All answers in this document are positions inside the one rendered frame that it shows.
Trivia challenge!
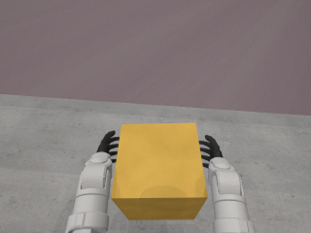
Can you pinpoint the right robot hand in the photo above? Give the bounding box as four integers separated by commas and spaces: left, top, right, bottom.
198, 135, 223, 168

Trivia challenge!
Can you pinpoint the left robot hand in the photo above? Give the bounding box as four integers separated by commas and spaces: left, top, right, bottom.
96, 130, 120, 163

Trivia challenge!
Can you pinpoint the carton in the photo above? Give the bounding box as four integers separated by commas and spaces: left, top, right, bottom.
111, 122, 208, 220

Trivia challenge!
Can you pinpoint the robot right forearm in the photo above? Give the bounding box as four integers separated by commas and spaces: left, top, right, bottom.
207, 157, 256, 233

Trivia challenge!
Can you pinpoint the robot left forearm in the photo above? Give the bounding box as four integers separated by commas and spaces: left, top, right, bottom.
65, 151, 113, 233

